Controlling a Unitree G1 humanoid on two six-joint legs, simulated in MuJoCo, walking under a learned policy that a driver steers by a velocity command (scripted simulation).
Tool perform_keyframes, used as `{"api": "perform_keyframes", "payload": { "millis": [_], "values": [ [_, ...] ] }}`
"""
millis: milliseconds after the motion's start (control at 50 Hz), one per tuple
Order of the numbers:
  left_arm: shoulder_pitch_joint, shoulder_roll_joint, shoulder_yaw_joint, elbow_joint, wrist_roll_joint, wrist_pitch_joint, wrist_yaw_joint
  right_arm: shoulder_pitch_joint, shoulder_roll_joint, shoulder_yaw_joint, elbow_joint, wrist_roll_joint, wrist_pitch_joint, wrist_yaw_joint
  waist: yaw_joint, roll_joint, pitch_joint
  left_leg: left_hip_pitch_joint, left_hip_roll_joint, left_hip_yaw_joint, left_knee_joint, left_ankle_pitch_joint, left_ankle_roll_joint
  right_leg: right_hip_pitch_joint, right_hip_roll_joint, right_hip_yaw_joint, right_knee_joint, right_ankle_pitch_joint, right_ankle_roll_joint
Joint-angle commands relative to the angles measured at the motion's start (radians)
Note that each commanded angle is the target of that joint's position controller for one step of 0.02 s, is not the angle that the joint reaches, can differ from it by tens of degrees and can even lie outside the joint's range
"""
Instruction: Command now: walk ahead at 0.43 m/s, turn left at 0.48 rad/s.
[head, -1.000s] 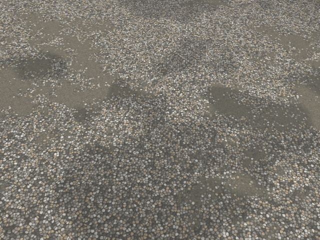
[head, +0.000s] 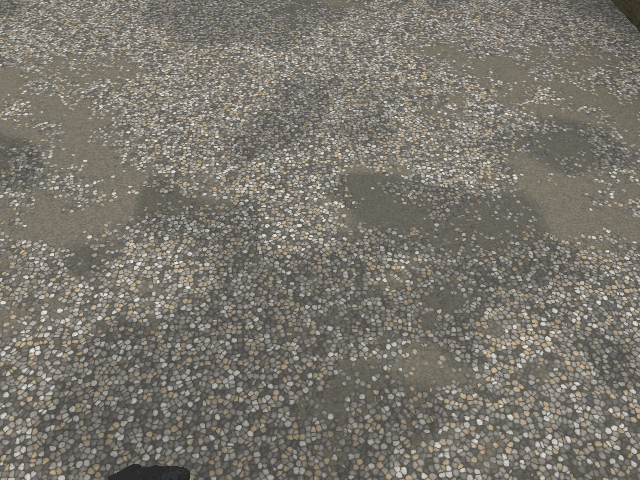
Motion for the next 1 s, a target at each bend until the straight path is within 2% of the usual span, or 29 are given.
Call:
{"api": "perform_keyframes", "payload": {
  "millis": [20, 120, 260, 320, 380, 400, 440, 460, 480, 500, 520, 540, 560, 580, 600, 640, 680, 700, 720, 760, 780, 800, 820, 840, 860, 880, 900, 960, 1000],
  "values": [
    [-0.072, 0.088, 0.030, -0.099, 0.006, -0.017, 0.002, -0.034, -0.096, -0.031, -0.082, 0.003, -0.007, -0.004, -0.013, 0.015, -0.089, -0.145, 0.042, -0.053, -0.073, 0.100, 0.042, 0.197, -0.136, 0.119, -0.061, 0.282, 0.056],
    [-0.028, 0.110, 0.046, -0.096, 0.008, -0.011, -0.004, -0.037, -0.128, -0.047, -0.101, 0.011, 0.008, -0.004, -0.015, 0.060, -0.070, -0.226, 0.060, -0.157, -0.080, 0.104, 0.051, 0.230, -0.137, 0.080, -0.008, 0.346, 0.049],
    [0.013, 0.142, 0.072, -0.064, 0.006, 0.005, -0.005, 0.033, -0.140, -0.062, -0.096, 0.014, 0.015, -0.009, -0.035, -0.007, -0.110, -0.310, 0.037, -0.119, 0.016, 0.079, 0.037, 0.321, -0.242, 0.077, 0.014, 0.585, -0.014],
    [-0.030, 0.151, 0.082, -0.068, 0.002, 0.023, -0.008, 0.062, -0.165, -0.069, -0.091, 0.015, 0.017, -0.008, -0.060, 0.037, -0.088, -0.302, 0.057, -0.208, -0.030, 0.205, 0.065, 0.260, -0.183, 0.031, 0.054, 0.452, 0.010],
    [-0.086, 0.152, 0.085, -0.082, -0.001, 0.037, -0.014, 0.080, -0.207, -0.078, -0.088, 0.008, 0.013, -0.010, -0.075, 0.139, -0.051, -0.264, 0.089, -0.423, -0.137, 0.377, 0.109, 0.150, -0.051, 0.019, 0.092, 0.141, 0.054],
    [-0.075, 0.145, 0.083, -0.086, -0.008, 0.035, -0.011, 0.046, -0.228, -0.081, -0.090, 0.001, 0.013, -0.010, -0.047, 0.201, -0.036, -0.233, 0.097, -0.483, -0.185, 0.394, 0.127, 0.100, -0.001, 0.026, 0.076, -0.008, 0.070],
    [-0.058, 0.147, 0.079, -0.074, -0.011, 0.027, -0.001, 0.028, -0.231, -0.083, -0.097, -0.013, 0.015, -0.012, -0.036, 0.215, -0.025, -0.186, 0.093, -0.521, -0.244, 0.416, 0.125, 0.076, 0.029, 0.054, 0.018, -0.121, 0.082],
    [-0.019, 0.137, 0.075, -0.060, -0.013, 0.020, 0.007, -0.009, -0.223, -0.080, -0.100, -0.016, 0.019, -0.012, -0.003, 0.206, -0.027, -0.196, 0.082, -0.494, -0.242, 0.388, 0.107, 0.127, 0.019, 0.069, -0.056, -0.075, 0.080],
    [0.025, 0.124, 0.071, -0.049, -0.007, 0.017, 0.009, -0.046, -0.207, -0.076, -0.103, -0.013, 0.021, -0.011, 0.032, 0.156, -0.048, -0.249, 0.068, -0.424, -0.205, 0.315, 0.071, 0.252, -0.021, 0.083, -0.128, 0.059, 0.070],
    [0.043, 0.125, 0.071, -0.031, 0.000, 0.018, 0.009, -0.006, -0.157, -0.066, -0.102, 0.000, 0.020, -0.013, 0.022, 0.023, -0.103, -0.358, 0.034, -0.306, -0.104, 0.120, 0.026, 0.445, -0.125, 0.119, -0.103, 0.324, 0.041],
    [0.069, 0.129, 0.072, -0.021, -0.002, 0.021, 0.002, 0.058, -0.120, -0.060, -0.092, 0.006, 0.017, -0.023, 0.015, -0.138, -0.206, -0.407, -0.025, -0.150, 0.084, -0.172, -0.007, 0.584, -0.295, 0.215, -0.080, 0.685, -0.021],
    [0.126, 0.122, 0.067, -0.031, -0.012, 0.023, 0.001, 0.063, -0.161, -0.075, -0.072, -0.003, 0.009, -0.029, 0.056, -0.078, -0.213, -0.417, -0.038, -0.054, 0.234, -0.255, -0.029, 0.531, -0.376, 0.268, -0.073, 0.857, -0.085],
    [0.132, 0.173, 0.075, -0.037, 0.033, 0.026, 0.018, 0.065, -0.184, -0.073, -0.104, 0.033, 0.010, -0.014, 0.036, -0.073, -0.190, -0.420, -0.005, -0.084, 0.438, -0.298, -0.049, 0.414, -0.421, 0.312, -0.150, 0.826, -0.208],
    [0.071, 0.189, 0.078, -0.043, 0.021, 0.019, 0.023, 0.081, -0.214, -0.092, -0.091, 0.038, 0.015, -0.015, -0.002, -0.034, -0.106, -0.385, 0.008, -0.053, 0.581, -0.281, -0.087, 0.240, -0.449, 0.307, -0.211, 0.764, -0.251],
    [0.017, 0.172, 0.066, -0.049, 0.010, 0.016, 0.023, 0.082, -0.224, -0.098, -0.086, 0.048, 0.027, -0.023, -0.032, -0.027, -0.032, -0.398, 0.027, -0.033, 0.680, -0.267, -0.115, 0.131, -0.447, 0.285, -0.265, 0.664, -0.265],
    [-0.048, 0.154, 0.049, -0.053, 0.003, 0.002, 0.018, 0.075, -0.194, -0.091, -0.094, 0.051, 0.040, -0.042, -0.057, -0.038, 0.019, -0.378, 0.055, -0.017, 0.641, -0.225, -0.132, 0.031, -0.364, 0.198, -0.313, 0.441, -0.222],
    [-0.043, 0.117, 0.030, -0.019, -0.005, 0.001, 0.014, 0.067, -0.131, -0.061, -0.084, 0.034, 0.037, -0.049, -0.049, -0.018, -0.007, -0.297, 0.101, -0.008, 0.388, -0.142, -0.129, 0.041, -0.278, 0.122, -0.305, 0.312, -0.167],
    [-0.029, 0.098, 0.021, 0.007, -0.008, 0.003, 0.010, 0.058, -0.074, -0.035, -0.084, 0.022, 0.030, -0.047, -0.046, -0.033, -0.032, -0.219, 0.115, 0.018, 0.212, -0.136, -0.122, 0.052, -0.242, 0.088, -0.292, 0.322, -0.146],
    [0.012, 0.111, 0.027, 0.040, -0.015, 0.008, 0.006, 0.037, -0.041, -0.015, -0.087, 0.010, 0.020, -0.044, -0.025, -0.057, -0.051, -0.168, 0.119, 0.055, 0.069, -0.123, -0.113, 0.085, -0.229, 0.088, -0.271, 0.365, -0.142],
    [0.086, 0.188, 0.056, 0.087, -0.038, 0.037, 0.004, 0.059, -0.093, -0.021, -0.070, 0.004, 0.000, -0.039, -0.007, -0.075, -0.095, -0.109, 0.086, 0.114, -0.123, 0.025, -0.086, 0.168, -0.249, 0.152, -0.214, 0.452, -0.141],
    [0.081, 0.213, 0.064, 0.089, -0.052, 0.047, 0.003, 0.077, -0.113, -0.024, -0.065, 0.002, -0.010, -0.037, -0.019, -0.067, -0.104, -0.058, 0.075, 0.133, -0.239, 0.163, -0.065, 0.166, -0.257, 0.180, -0.210, 0.423, -0.131],
    [0.092, 0.228, 0.067, 0.092, -0.056, 0.049, 0.002, 0.071, -0.134, -0.024, -0.070, -0.010, -0.012, -0.037, -0.015, -0.057, -0.109, 0.001, 0.087, 0.113, -0.277, 0.268, -0.045, 0.141, -0.259, 0.211, -0.230, 0.350, -0.107],
    [0.075, 0.221, 0.062, 0.084, -0.049, 0.040, 0.000, 0.070, -0.156, -0.024, -0.082, -0.031, -0.008, -0.038, -0.013, -0.033, -0.134, 0.077, 0.131, 0.070, -0.214, 0.402, -0.028, 0.084, -0.244, 0.220, -0.228, 0.254, -0.080],
    [0.066, 0.176, 0.044, 0.054, -0.043, 0.029, -0.006, 0.044, -0.194, -0.035, -0.074, -0.027, -0.004, -0.035, 0.018, 0.073, -0.134, 0.051, 0.164, 0.036, -0.172, 0.305, 0.005, 0.028, -0.177, 0.162, -0.257, 0.015, -0.043],
    [0.044, 0.166, 0.034, 0.056, -0.030, 0.025, -0.010, 0.019, -0.175, -0.034, -0.092, -0.025, -0.003, -0.022, -0.004, 0.089, -0.098, 0.035, 0.173, 0.011, -0.206, 0.196, 0.023, 0.005, -0.147, 0.142, -0.250, -0.108, -0.021],
    [0.030, 0.153, 0.033, 0.042, -0.031, 0.021, -0.010, 0.010, -0.161, -0.028, -0.095, -0.029, 0.000, -0.025, -0.010, 0.072, -0.046, 0.007, 0.180, 0.006, -0.243, 0.116, 0.015, -0.020, -0.134, 0.142, -0.242, -0.088, -0.012],
    [0.027, 0.149, 0.032, 0.029, -0.025, 0.027, -0.009, 0.001, -0.139, -0.020, -0.107, -0.039, 0.000, -0.022, -0.012, 0.046, -0.038, 0.022, 0.169, 0.022, -0.240, 0.106, 0.010, -0.032, -0.139, 0.157, -0.241, -0.052, -0.016],
    [0.064, 0.174, 0.043, 0.004, -0.024, 0.045, 0.000, 0.013, -0.145, -0.023, -0.101, -0.035, -0.021, -0.017, -0.008, 0.052, -0.028, 0.028, 0.162, 0.052, -0.238, 0.185, 0.019, -0.052, -0.133, 0.185, -0.197, 0.025, -0.021],
    [0.089, 0.176, 0.045, -0.016, -0.024, 0.047, 0.006, 0.022, -0.154, -0.028, -0.092, -0.039, -0.024, -0.016, 0.004, 0.071, -0.040, 0.055, 0.183, 0.044, -0.255, 0.244, 0.044, -0.073, -0.113, 0.177, -0.139, 0.020, 0.002]
  ]
}}
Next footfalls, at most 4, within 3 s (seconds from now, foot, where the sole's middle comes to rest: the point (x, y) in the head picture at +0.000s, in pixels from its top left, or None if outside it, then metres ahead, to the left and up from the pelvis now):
0.80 left None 0.01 0.19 -0.76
1.48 left None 0.03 0.18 -0.76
1.80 right None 0.03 -0.06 -0.76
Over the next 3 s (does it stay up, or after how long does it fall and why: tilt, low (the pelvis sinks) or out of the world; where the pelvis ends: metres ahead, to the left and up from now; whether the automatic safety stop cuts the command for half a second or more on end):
stays up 0.02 0.07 0.00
